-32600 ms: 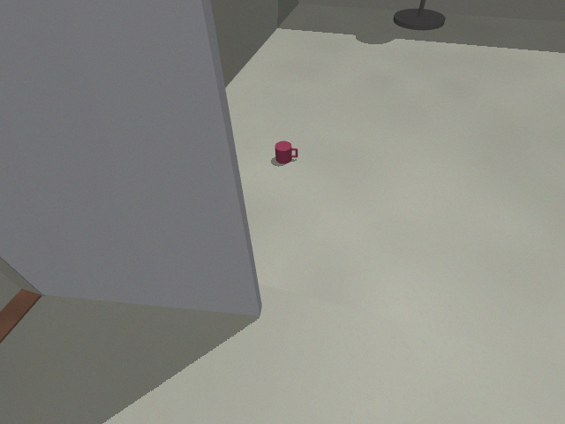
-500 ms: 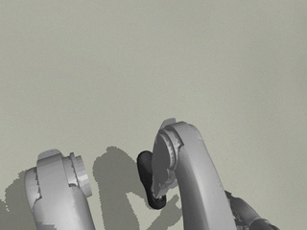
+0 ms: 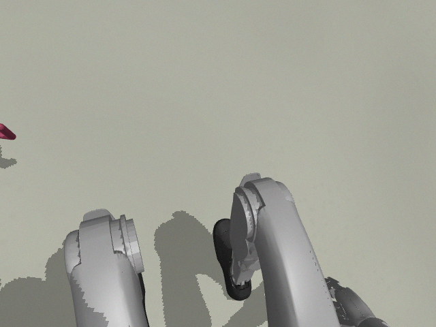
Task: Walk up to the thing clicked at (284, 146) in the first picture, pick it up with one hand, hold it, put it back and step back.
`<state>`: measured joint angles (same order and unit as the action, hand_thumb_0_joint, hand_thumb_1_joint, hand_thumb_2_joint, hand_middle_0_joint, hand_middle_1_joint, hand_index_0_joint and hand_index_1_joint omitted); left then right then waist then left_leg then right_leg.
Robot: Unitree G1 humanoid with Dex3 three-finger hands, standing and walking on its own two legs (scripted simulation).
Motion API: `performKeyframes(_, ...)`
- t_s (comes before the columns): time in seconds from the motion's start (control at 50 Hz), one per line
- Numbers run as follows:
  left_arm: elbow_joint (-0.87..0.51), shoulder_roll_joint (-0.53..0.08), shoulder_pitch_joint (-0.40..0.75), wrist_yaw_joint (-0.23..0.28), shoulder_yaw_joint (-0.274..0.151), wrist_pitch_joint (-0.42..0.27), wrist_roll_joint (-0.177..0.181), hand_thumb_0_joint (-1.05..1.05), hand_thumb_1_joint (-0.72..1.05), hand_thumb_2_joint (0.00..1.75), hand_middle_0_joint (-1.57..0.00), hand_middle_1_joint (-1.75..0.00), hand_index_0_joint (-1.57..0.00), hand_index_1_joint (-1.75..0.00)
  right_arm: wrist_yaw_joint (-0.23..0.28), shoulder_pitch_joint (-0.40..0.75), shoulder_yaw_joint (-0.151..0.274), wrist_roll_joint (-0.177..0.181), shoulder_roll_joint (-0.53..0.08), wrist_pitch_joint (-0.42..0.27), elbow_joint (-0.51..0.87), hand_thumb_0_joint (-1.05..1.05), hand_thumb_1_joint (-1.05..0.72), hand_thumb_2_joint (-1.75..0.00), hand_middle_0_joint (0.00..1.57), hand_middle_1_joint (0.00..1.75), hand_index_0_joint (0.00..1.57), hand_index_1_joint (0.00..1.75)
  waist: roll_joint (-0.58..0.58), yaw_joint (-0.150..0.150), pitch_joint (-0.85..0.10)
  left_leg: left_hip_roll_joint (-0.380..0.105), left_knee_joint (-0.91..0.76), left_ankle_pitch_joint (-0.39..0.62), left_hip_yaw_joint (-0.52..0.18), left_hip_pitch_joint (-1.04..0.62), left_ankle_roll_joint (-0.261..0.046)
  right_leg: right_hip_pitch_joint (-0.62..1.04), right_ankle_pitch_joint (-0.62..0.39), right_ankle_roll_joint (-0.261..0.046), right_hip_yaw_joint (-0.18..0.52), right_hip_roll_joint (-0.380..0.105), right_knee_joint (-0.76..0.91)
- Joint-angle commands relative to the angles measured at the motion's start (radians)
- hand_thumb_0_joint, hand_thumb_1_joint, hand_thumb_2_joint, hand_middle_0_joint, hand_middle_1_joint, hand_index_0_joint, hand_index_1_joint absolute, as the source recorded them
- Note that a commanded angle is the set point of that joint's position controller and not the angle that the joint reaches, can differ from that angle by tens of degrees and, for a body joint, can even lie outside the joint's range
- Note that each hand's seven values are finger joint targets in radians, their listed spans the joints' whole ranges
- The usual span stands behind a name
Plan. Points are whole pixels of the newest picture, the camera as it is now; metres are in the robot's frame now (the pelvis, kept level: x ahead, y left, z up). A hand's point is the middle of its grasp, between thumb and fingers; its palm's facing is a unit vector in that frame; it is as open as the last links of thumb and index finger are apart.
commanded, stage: lift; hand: left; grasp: from above
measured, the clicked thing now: out of the picture +0.47 +0.37 -0.19
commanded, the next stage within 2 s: hold in 1.74 s
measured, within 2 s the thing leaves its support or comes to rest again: neither
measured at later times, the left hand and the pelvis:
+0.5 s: hand out of the picture +0.42 +0.37 -0.06, palm faces -0.48 -0.14 -0.86, open 11.7 cm; pelvis +0.00 +0.00 +0.06, yaw +4 degrees
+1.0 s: hand out of the picture +0.35 +0.32 +0.15, palm faces -0.44 -0.15 -0.89, open 11.7 cm; pelvis +0.01 -0.01 +0.22, yaw +7 degrees
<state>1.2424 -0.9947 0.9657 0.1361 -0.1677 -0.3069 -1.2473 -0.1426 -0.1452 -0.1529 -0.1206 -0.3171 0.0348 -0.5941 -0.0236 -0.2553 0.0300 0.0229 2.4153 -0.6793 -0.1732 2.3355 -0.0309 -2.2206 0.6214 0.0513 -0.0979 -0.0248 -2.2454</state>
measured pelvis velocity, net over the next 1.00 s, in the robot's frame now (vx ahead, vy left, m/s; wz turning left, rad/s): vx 0.01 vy -0.01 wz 0.13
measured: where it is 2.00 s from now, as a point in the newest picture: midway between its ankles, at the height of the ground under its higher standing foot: (186, 294)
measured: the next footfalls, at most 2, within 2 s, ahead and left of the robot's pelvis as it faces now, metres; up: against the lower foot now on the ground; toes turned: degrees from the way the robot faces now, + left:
none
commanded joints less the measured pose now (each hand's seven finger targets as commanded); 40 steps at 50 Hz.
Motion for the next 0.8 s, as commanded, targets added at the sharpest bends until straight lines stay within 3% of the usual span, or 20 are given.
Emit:
performKeyframes(0.0,-0.241,-0.379,0.370,0.060,-0.086,0.005,0.039,0.00,0.54,1.27,-0.80,-1.25,-0.84,-1.19,0.019,-0.218,0.110,-0.002,-0.292,0.010,-0.005,0.00,-0.89,-0.89,0.20,0.30,0.20,0.30,0.532,0.001,-0.792,-0.013,-0.313,0.291,0.061,-0.717,0.022,0.266,-0.207,-0.092,-0.075,0.042,0.164)
performKeyframes(0.06,-0.272,-0.397,0.361,0.049,-0.105,0.026,0.050,0.00,0.58,1.24,-0.84,-1.25,-0.89,-1.20,0.022,-0.227,0.123,0.008,-0.284,0.019,0.002,0.00,-0.91,-0.91,0.20,0.30,0.20,0.30,0.530,0.020,-0.852,-0.015,-0.340,0.277,0.074,-0.729,0.017,0.302,-0.204,-0.094,-0.067,0.043,0.185)
performKeyframes(0.1,-0.266,-0.339,0.345,0.028,-0.075,0.043,0.077,0.00,0.58,1.25,-0.86,-1.23,-0.90,-1.19,0.022,-0.239,0.128,0.011,-0.275,0.019,0.000,0.00,-0.90,-0.90,0.20,0.30,0.20,0.30,0.525,0.008,-0.833,-0.015,-0.358,0.266,0.077,-0.721,0.016,0.313,-0.199,-0.093,-0.064,0.040,0.198)
performKeyframes(0.18,-0.335,-0.363,0.311,-0.010,-0.093,0.066,0.102,0.00,0.57,1.22,-0.85,-1.21,-0.89,-1.16,0.032,-0.243,0.145,0.028,-0.272,0.033,0.002,0.00,-0.90,-0.90,0.20,0.30,0.20,0.30,0.499,0.042,-0.895,-0.015,-0.386,0.288,0.083,-0.754,0.011,0.350,-0.208,-0.094,-0.049,0.039,0.225)
performKeyframes(0.24,-0.334,-0.312,0.236,-0.046,-0.075,0.067,0.119,0.00,0.59,1.21,-0.85,-1.22,-0.91,-1.16,0.036,-0.244,0.155,0.037,-0.259,0.043,0.000,0.00,-0.90,-0.90,0.20,0.30,0.20,0.30,0.456,0.046,-0.863,-0.014,-0.406,0.294,0.085,-0.758,0.009,0.363,-0.207,-0.093,-0.037,0.038,0.248)
performKeyframes(0.3,-0.426,-0.327,0.236,-0.068,-0.097,0.060,0.150,0.00,0.58,1.24,-0.86,-1.22,-0.90,-1.17,0.046,-0.240,0.169,0.047,-0.249,0.050,0.013,0.00,-0.90,-0.90,0.20,0.30,0.20,0.30,0.455,0.067,-0.913,-0.016,-0.439,0.287,0.090,-0.789,0.008,0.393,-0.205,-0.093,-0.026,0.037,0.272)
performKeyframes(0.34,-0.429,-0.281,0.190,-0.083,-0.084,0.054,0.174,0.00,0.58,1.26,-0.87,-1.23,-0.91,-1.18,0.051,-0.237,0.173,0.051,-0.240,0.052,0.010,0.00,-0.90,-0.90,0.20,0.30,0.20,0.30,0.431,0.067,-0.887,-0.016,-0.456,0.281,0.095,-0.796,0.004,0.399,-0.203,-0.088,-0.016,0.034,0.300)
performKeyframes(0.44,-0.543,-0.270,0.178,-0.083,-0.086,0.044,0.194,0.00,0.53,1.25,-0.81,-1.22,-0.86,-1.17,0.068,-0.220,0.191,0.069,-0.223,0.052,0.022,0.00,-0.90,-0.90,0.20,0.30,0.20,0.30,0.446,0.090,-0.908,-0.023,-0.549,0.205,0.084,-0.844,0.006,0.437,-0.174,-0.088,-0.008,0.036,0.341)
performKeyframes(0.48,-0.528,-0.225,0.109,-0.083,-0.072,0.053,0.206,0.00,0.53,1.24,-0.81,-1.21,-0.85,-1.16,0.073,-0.210,0.197,0.079,-0.221,0.052,0.025,0.00,-0.90,-0.90,0.20,0.30,0.20,0.30,0.436,0.093,-0.870,-0.030,-0.603,0.173,0.060,-0.877,0.009,0.426,-0.154,-0.082,-0.010,0.034,0.360)
performKeyframes(0.5,-0.570,-0.197,0.134,-0.082,-0.057,0.052,0.217,0.00,0.52,1.24,-0.79,-1.20,-0.84,-1.16,0.076,-0.201,0.199,0.081,-0.217,0.050,0.028,0.00,-0.90,-0.90,0.20,0.30,0.20,0.30,0.445,0.087,-0.874,-0.029,-0.624,0.157,0.051,-0.889,0.012,0.426,-0.147,-0.083,-0.012,0.033,0.364)
performKeyframes(0.54,-0.609,-0.219,0.112,-0.074,-0.073,0.065,0.222,0.00,0.49,1.22,-0.77,-1.21,-0.82,-1.16,0.085,-0.194,0.208,0.091,-0.215,0.048,0.036,0.00,-0.90,-0.90,0.20,0.30,0.20,0.30,0.435,0.106,-0.900,-0.031,-0.661,0.138,0.049,-0.932,0.010,0.467,-0.141,-0.081,-0.007,0.036,0.397)
performKeyframes(0.56,-0.570,-0.183,0.052,-0.076,-0.063,0.078,0.227,0.00,0.49,1.24,-0.77,-1.21,-0.82,-1.16,0.086,-0.194,0.208,0.094,-0.211,0.048,0.036,0.00,-0.90,-0.90,0.20,0.30,0.20,0.30,0.414,0.104,-0.861,-0.032,-0.684,0.129,0.040,-0.939,0.010,0.473,-0.132,-0.077,-0.008,0.034,0.415)
performKeyframes(0.6,-0.655,-0.145,0.067,-0.078,-0.042,0.088,0.247,0.00,0.48,1.26,-0.76,-1.22,-0.81,-1.18,0.093,-0.184,0.212,0.099,-0.202,0.045,0.036,0.00,-0.90,-0.90,0.20,0.30,0.20,0.30,0.415,0.104,-0.889,-0.033,-0.709,0.150,0.049,-0.984,0.008,0.518,-0.148,-0.076,-0.003,0.036,0.452)
performKeyframes(0.62,-0.698,-0.157,0.072,-0.077,-0.047,0.094,0.249,0.00,0.48,1.26,-0.75,-1.23,-0.80,-1.19,0.098,-0.180,0.217,0.104,-0.201,0.042,0.037,0.00,-0.89,-0.90,0.20,0.30,0.20,0.30,0.423,0.109,-0.922,-0.030,-0.722,0.167,0.051,-1.009,0.008,0.547,-0.164,-0.077,0.000,0.035,0.465)
performKeyframes(0.64,-0.690,-0.150,0.015,-0.079,-0.047,0.106,0.253,0.00,0.48,1.24,-0.75,-1.24,-0.80,-1.19,0.103,-0.180,0.221,0.108,-0.196,0.040,0.037,0.00,-0.90,-0.90,0.20,0.30,0.20,0.30,0.396,0.119,-0.924,-0.032,-0.734,0.173,0.060,-1.028,0.006,0.578,-0.167,-0.075,0.004,0.037,0.490)
performKeyframes(0.66,-0.678,-0.134,-0.045,-0.083,-0.046,0.117,0.260,0.00,0.48,1.23,-0.74,-1.24,-0.80,-1.19,0.105,-0.173,0.218,0.110,-0.190,0.039,0.038,0.00,-0.90,-0.90,0.20,0.30,0.20,0.30,0.373,0.122,-0.890,-0.030,-0.748,0.188,0.065,-1.022,0.003,0.605,-0.173,-0.072,0.007,0.035,0.517)
performKeyframes(0.74,-0.791,-0.071,-0.040,-0.094,-0.013,0.140,0.298,0.00,0.50,1.25,-0.75,-1.25,-0.80,-1.19,0.127,-0.163,0.223,0.120,-0.165,0.028,0.036,0.00,-0.89,-0.89,0.20,0.30,0.20,0.30,0.344,0.121,-0.905,-0.035,-0.820,0.206,0.083,-1.110,0.000,0.724,-0.194,-0.068,0.019,0.038,0.616)
performKeyframes(0.78,-0.778,-0.069,-0.104,-0.091,-0.021,0.159,0.306,0.00,0.51,1.23,-0.74,-1.26,-0.80,-1.19,0.138,-0.150,0.221,0.127,-0.161,0.022,0.032,0.00,-0.89,-0.89,0.20,0.30,0.20,0.30,0.320,0.135,-0.857,-0.038,-0.875,0.182,0.083,-1.134,0.001,0.778,-0.182,-0.065,0.022,0.037,0.666)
